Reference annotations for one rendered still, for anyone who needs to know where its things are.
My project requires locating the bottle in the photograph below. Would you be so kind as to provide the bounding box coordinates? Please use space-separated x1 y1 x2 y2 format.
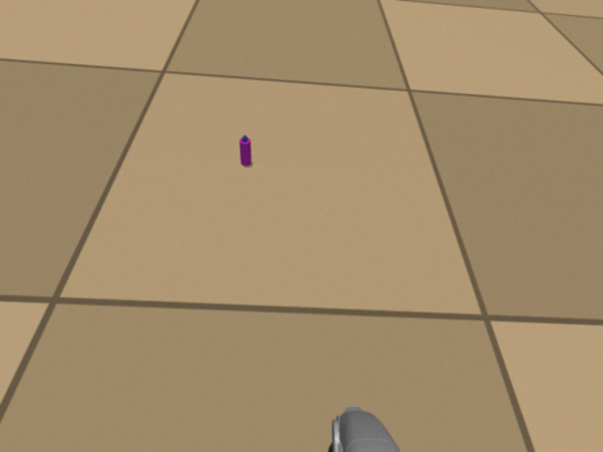
239 136 252 166

